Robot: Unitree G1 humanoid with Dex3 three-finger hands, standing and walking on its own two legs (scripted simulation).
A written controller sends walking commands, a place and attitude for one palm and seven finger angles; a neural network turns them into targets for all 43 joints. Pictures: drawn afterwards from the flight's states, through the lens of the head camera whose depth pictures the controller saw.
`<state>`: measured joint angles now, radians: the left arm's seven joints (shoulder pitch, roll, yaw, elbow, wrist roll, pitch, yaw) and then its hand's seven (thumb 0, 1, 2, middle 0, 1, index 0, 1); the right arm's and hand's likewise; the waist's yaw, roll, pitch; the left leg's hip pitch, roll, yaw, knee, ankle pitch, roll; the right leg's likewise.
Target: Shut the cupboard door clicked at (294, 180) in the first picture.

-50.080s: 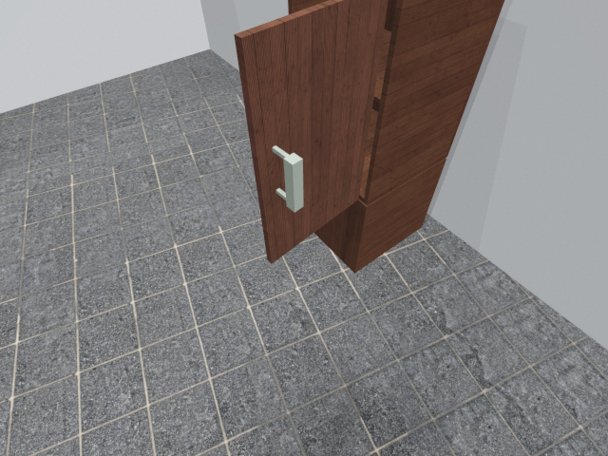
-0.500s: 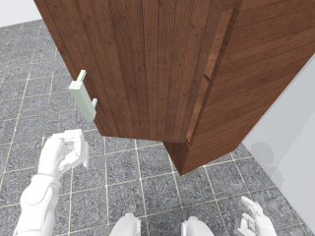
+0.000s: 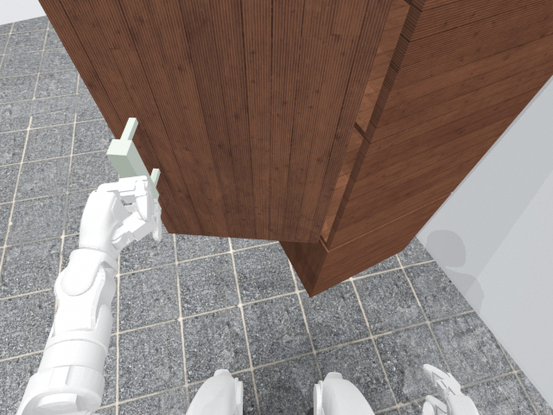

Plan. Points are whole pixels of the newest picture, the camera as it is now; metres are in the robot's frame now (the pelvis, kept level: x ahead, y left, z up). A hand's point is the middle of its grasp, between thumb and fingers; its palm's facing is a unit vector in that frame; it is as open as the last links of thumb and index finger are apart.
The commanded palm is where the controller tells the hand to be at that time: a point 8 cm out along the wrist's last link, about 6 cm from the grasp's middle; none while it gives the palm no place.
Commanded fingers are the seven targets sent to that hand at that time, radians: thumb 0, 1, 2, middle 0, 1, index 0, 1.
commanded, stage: bring the fist close to the handle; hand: left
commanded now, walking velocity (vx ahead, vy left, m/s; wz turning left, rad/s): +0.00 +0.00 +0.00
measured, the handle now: (140, 164) +0.47 +0.22 +0.05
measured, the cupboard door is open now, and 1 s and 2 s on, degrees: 60 54 38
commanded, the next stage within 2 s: push the door shut along its arc in 0.28 s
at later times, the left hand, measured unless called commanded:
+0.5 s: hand (148, 228) +0.36 +0.19 +0.04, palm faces -0.09 -1.00 -0.02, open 3.1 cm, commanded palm +0.35 +0.24 +0.05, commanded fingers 0.00 0.90 0.90 -1.30 -1.50 -1.30 -1.50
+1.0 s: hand (151, 195) +0.42 +0.19 +0.04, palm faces -0.18 -0.98 -0.03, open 3.2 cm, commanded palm +0.43 +0.22 +0.05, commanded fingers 0.00 0.90 0.90 -1.30 -1.50 -1.30 -1.50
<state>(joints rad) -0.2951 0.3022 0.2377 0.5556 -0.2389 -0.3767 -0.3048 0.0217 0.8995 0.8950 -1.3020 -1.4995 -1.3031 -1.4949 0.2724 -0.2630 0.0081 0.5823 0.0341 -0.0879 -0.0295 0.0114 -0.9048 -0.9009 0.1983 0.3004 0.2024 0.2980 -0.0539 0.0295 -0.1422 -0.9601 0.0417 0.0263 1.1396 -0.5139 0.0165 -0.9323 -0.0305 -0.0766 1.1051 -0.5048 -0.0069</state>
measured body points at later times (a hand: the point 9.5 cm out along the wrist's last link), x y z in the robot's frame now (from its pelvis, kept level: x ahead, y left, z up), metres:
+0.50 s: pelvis +0.00 +0.01 +0.00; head +0.09 +0.01 +0.45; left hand +0.36 +0.24 +0.05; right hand +0.13 -0.25 -0.10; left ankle +0.02 +0.11 -0.65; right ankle +0.01 -0.12 -0.65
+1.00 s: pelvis -0.02 +0.01 -0.01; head +0.10 +0.02 +0.42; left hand +0.42 +0.25 +0.05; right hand +0.06 -0.26 -0.12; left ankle +0.02 +0.11 -0.65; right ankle +0.01 -0.12 -0.65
